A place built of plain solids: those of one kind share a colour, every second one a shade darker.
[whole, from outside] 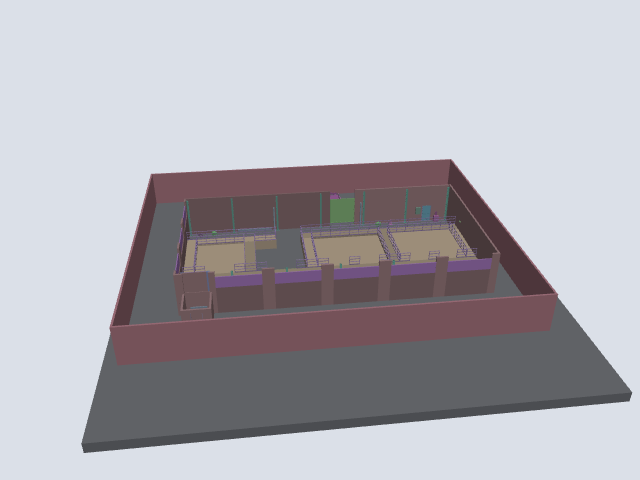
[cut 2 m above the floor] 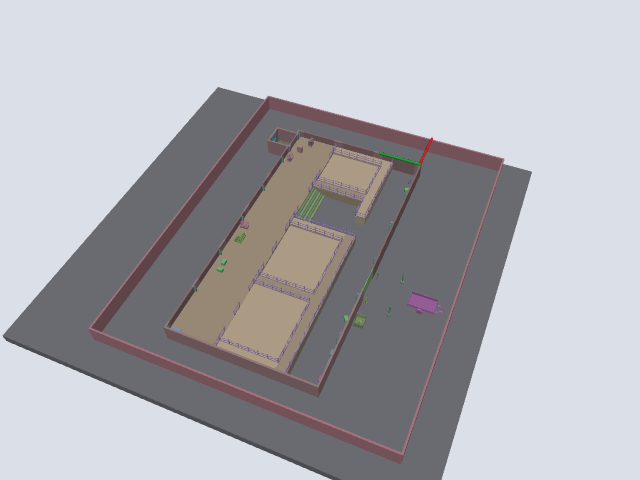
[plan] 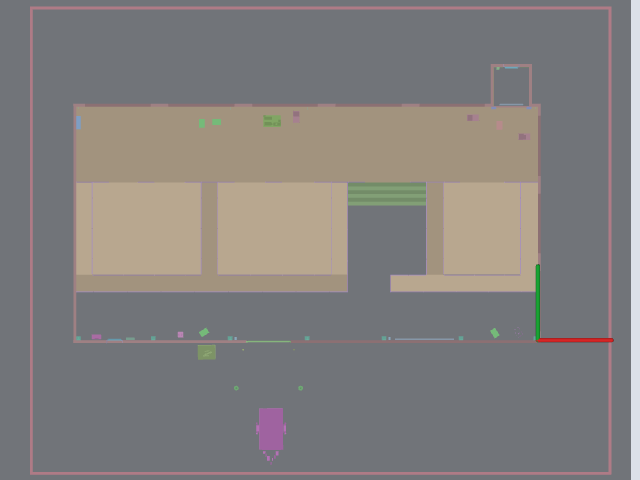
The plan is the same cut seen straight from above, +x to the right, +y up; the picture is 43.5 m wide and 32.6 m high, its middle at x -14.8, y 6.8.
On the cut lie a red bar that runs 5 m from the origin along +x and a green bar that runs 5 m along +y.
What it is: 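A works' hall with a row of bays behind a railed edge, a stair in one of them; one tall room; a strip of floor behind the doors, a deck 1.13 m over it that fills the rest, and 3 sunk grounds in the deck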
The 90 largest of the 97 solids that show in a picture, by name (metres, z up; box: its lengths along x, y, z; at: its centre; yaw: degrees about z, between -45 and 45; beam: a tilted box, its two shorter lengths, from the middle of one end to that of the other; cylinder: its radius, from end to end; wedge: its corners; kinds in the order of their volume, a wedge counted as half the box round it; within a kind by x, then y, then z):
{
 "raised_floor_bank_1": {"box": [1.1, 6.25, 1.18], "at": [-30.8, 7.58, 0.54]},
 "raised_floor_bank_2": {"box": [7.35, 6.25, 1.18], "at": [-26.57, 7.58, 0.54]},
 "raised_floor_bank_3": {"box": [1.15, 6.25, 1.18], "at": [-22.32, 7.58, 0.54]},
 "raised_floor_bank_4": {"box": [18.45, 1.2, 1.18], "at": [-22.12, 3.85, 0.54]},
 "raised_floor_bank_5": {"box": [7.7, 6.25, 0.99], "at": [-17.9, 7.58, 0.45]},
 "raised_floor_bank_6": {"box": [31.35, 5.15, 1.18], "at": [-15.68, 13.28, 0.54]},
 "raised_floor_bank_7": {"box": [1.15, 6.25, 1.18], "at": [-13.47, 7.58, 0.54]},
 "raised_floor_bank_8": {"box": [1.2, 6.25, 1.18], "at": [-7.0, 7.58, 0.54]},
 "raised_floor_bank_9": {"box": [10.05, 1.2, 1.18], "at": [-5.03, 3.85, 0.54]},
 "raised_floor_bank_10": {"box": [5.2, 6.25, 1.0], "at": [-3.8, 7.58, 0.45]},
 "raised_floor_bank_11": {"box": [1.2, 6.25, 1.18], "at": [-0.6, 7.58, 0.54]},
 "yard_bound_1": {"box": [0.2, 31.8, 4.18], "at": [-34.4, 6.75, 2.04]},
 "yard_bound_2": {"box": [39.49, 0.2, 4.18], "at": [-14.75, -9.05, 2.04]},
 "yard_bound_3": {"box": [39.49, 0.2, 4.18], "at": [-14.75, 22.56, 2.04]},
 "yard_bound_4": {"box": [0.2, 31.8, 4.18], "at": [4.89, 6.75, 2.04]},
 "wall_1": {"box": [0.2, 16.25, 4.75], "at": [-31.45, 7.92, 2.33]},
 "wall_2": {"box": [0.81, 0.2, 4.75], "at": [-31.15, 15.95, 2.33]},
 "wall_3": {"box": [4.46, 0.2, 3.0], "at": [-28.52, 15.95, 1.45]},
 "wall_4": {"box": [1.21, 0.2, 4.75], "at": [-25.7, 15.95, 2.33]},
 "wall_5": {"box": [11.76, 0.2, 4.75], "at": [-25.68, -0.1, 2.33]},
 "wall_6": {"box": [4.51, 0.2, 3.0], "at": [-22.85, 15.95, 1.45]},
 "wall_7": {"box": [1.21, 0.2, 4.75], "at": [-20.0, 15.95, 2.33]},
 "wall_8": {"box": [4.46, 0.2, 3.0], "at": [-17.18, 15.95, 1.45]},
 "wall_9": {"box": [1.21, 0.2, 4.75], "at": [-14.35, 15.95, 2.33]},
 "wall_10": {"box": [4.51, 0.2, 3.0], "at": [-11.5, 15.95, 1.45]},
 "wall_11": {"box": [1.21, 0.2, 4.75], "at": [-8.65, 15.95, 2.33]},
 "wall_12": {"box": [17.01, 0.2, 4.75], "at": [-8.3, -0.1, 2.33]},
 "wall_13": {"box": [4.46, 0.2, 3.0], "at": [-5.83, 15.95, 1.45]},
 "wall_14": {"box": [0.61, 0.2, 4.75], "at": [-3.3, 15.95, 2.33]},
 "wall_15": {"box": [0.2, 2.9, 2.55], "at": [-3.1, 17.3, 1.23]},
 "wall_16": {"box": [2.52, 0.06, 4.75], "at": [-1.8, 15.82, 2.33]},
 "wall_17": {"box": [2.4, 0.06, 2.55], "at": [-1.8, 15.88, 1.23]},
 "wall_18": {"box": [2.8, 0.2, 2.55], "at": [-1.8, 18.65, 1.23]},
 "wall_19": {"box": [0.2, 2.9, 2.55], "at": [-0.5, 17.3, 1.23]},
 "wall_20": {"box": [0.8, 0.2, 4.75], "at": [-0.2, 15.95, 2.33]},
 "wall_21": {"box": [0.2, 0.81, 4.75], "at": [0.1, 0.2, 2.33]},
 "wall_22": {"box": [0.2, 4.11, 3.0], "at": [0.1, 2.65, 1.45]},
 "wall_23": {"box": [0.2, 1.21, 4.75], "at": [0.1, 5.3, 2.33]},
 "wall_24": {"box": [0.2, 4.06, 3.0], "at": [0.1, 7.92, 1.45]},
 "wall_25": {"box": [0.2, 1.21, 4.75], "at": [0.1, 10.55, 2.33]},
 "wall_26": {"box": [0.2, 4.11, 3.0], "at": [0.1, 13.2, 1.45]},
 "wall_27": {"box": [0.2, 0.81, 4.75], "at": [0.1, 15.65, 2.33]},
 "door_landing_1": {"box": [5.32, 0.78, 0.21], "at": [-10.25, 9.53, 0.06]},
 "door_landing_2": {"box": [5.32, 0.78, 0.37], "at": [-10.25, 9.79, 0.14]},
 "door_landing_3": {"box": [5.32, 0.78, 0.53], "at": [-10.25, 10.05, 0.22]},
 "door_landing_4": {"box": [5.32, 0.78, 0.7], "at": [-10.25, 10.31, 0.3]},
 "door_landing_5": {"box": [5.32, 0.78, 0.86], "at": [-10.25, 10.57, 0.38]},
 "door_landing_6": {"box": [5.32, 0.56, 1.02], "at": [-10.25, 10.72, 0.46]},
 "window_pane_1": {"box": [4.45, 0.1, 1.21], "at": [-28.52, 16.0, 3.54]},
 "window_pane_2": {"box": [4.5, 0.1, 1.21], "at": [-22.85, 16.0, 3.54]},
 "window_pane_3": {"box": [4.45, 0.1, 1.21], "at": [-17.18, 16.0, 3.54]},
 "window_pane_4": {"box": [4.5, 0.1, 1.21], "at": [-11.5, 16.0, 3.54]},
 "window_pane_5": {"box": [4.45, 0.1, 1.21], "at": [-5.83, 16.0, 3.54]},
 "window_pane_6": {"box": [0.1, 4.1, 1.21], "at": [0.15, 2.65, 3.54]},
 "window_pane_7": {"box": [0.1, 4.05, 1.21], "at": [0.15, 7.92, 3.54]},
 "window_pane_8": {"box": [0.1, 4.1, 1.21], "at": [0.15, 13.2, 3.54]},
 "roller_shutter_1": {"box": [2.86, 0.06, 3.22], "at": [-18.3, -0.12, 1.99]},
 "deck_rail_1": {"box": [0.024, 6.25, 0.1], "at": [-30.28, 7.58, 1.18]},
 "deck_rail_2": {"box": [0.05, 6.25, 0.05], "at": [-30.28, 7.58, 1.51]},
 "deck_rail_3": {"box": [7.35, 0.024, 0.1], "at": [-26.57, 4.42, 1.18]},
 "deck_rail_4": {"box": [0.05, 6.25, 0.05], "at": [-22.87, 7.58, 1.83]},
 "deck_rail_5": {"box": [18.39, 0.024, 0.1], "at": [-22.16, 3.28, 1.18]},
 "deck_rail_6": {"box": [18.39, 0.05, 0.05], "at": [-22.16, 3.28, 1.51]},
 "deck_rail_7": {"box": [18.39, 0.05, 0.05], "at": [-22.16, 3.28, 1.83]},
 "deck_rail_8": {"box": [18.39, 0.05, 0.05], "at": [-22.16, 3.28, 2.15]},
 "deck_rail_9": {"box": [0.05, 6.25, 0.05], "at": [-21.78, 7.58, 1.83]},
 "deck_rail_10": {"box": [7.7, 0.024, 0.1], "at": [-17.9, 4.42, 1.18]},
 "deck_rail_11": {"box": [0.05, 6.25, 0.05], "at": [-14.02, 7.58, 1.83]},
 "deck_rail_12": {"box": [0.024, 7.45, 0.1], "at": [-12.93, 6.97, 1.18]},
 "deck_rail_13": {"box": [0.05, 7.45, 0.05], "at": [-12.93, 6.97, 1.83]},
 "deck_rail_14": {"box": [0.05, 6.25, 0.05], "at": [-7.57, 7.58, 1.83]},
 "deck_rail_15": {"box": [0.05, 6.25, 0.05], "at": [-6.43, 7.58, 1.83]},
 "deck_rail_16": {"box": [9.99, 0.05, 0.05], "at": [-5.0, 3.28, 1.83]},
 "deck_rail_17": {"box": [9.99, 0.05, 0.05], "at": [-5.0, 3.28, 2.15]},
 "deck_rail_18": {"box": [0.05, 6.25, 0.05], "at": [-1.17, 7.58, 1.83]},
 "carton_1": {"box": [0.4, 0.6, 0.4], "at": [-22.83, 14.71, 1.33]},
 "carton_2": {"box": [0.6, 0.4, 0.45], "at": [-22.68, 0.53, 0.17], "yaw": 32.1},
 "carton_3": {"box": [0.6, 0.4, 0.4], "at": [-21.83, 14.81, 1.33]},
 "carton_4": {"box": [0.4, 0.6, 0.45], "at": [-2.92, 0.47, 0.17], "yaw": 32.7},
 "tote_stack_1": {"box": [0.4, 0.6, 1.6], "at": [-2.61, 14.59, 1.93]},
 "beyond_trailer_1": {"box": [0.044, 2.79, 0.38], "at": [-18.91, -6.04, 0.67], "yaw": 0.1},
 "beyond_trailer_2": {"box": [1.6, 2.8, 0.06], "at": [-18.12, -6.05, 0.51], "yaw": 0.1},
 "beyond_trailer_3": {"box": [0.027, 2.81, 0.35], "at": [-17.32, -6.04, 0.69], "yaw": 0.1},
 "pallet_load_1": {"box": [1.2, 0.8, 0.2], "at": [-18.06, 14.88, 1.18]},
 "fire_extinguisher_1": {"box": [0.64, 0.34, 0.79], "at": [-29.98, 0.22, 0.34]},
 "radiator_1": {"box": [4.02, 0.1, 0.37], "at": [-7.7, 0.06, 0.14]},
 "door_leaf_1": {"box": [1.0, 0.044, 2.15], "at": [-28.75, 0.0, 1.02]},
 "beyond_stillage_1": {"box": [1.18, 0.98, 0.08], "at": [-22.5, -0.82, 0.14], "yaw": 0.6},
 "signing_shelf_1": {"box": [0.3, 0.9, 0.26], "at": [-31.2, 14.77, 2.08]},
 "steel_column_1": {"box": [0.2, 0.014, 4.55], "at": [-0.14, 0.2, 2.23]}
}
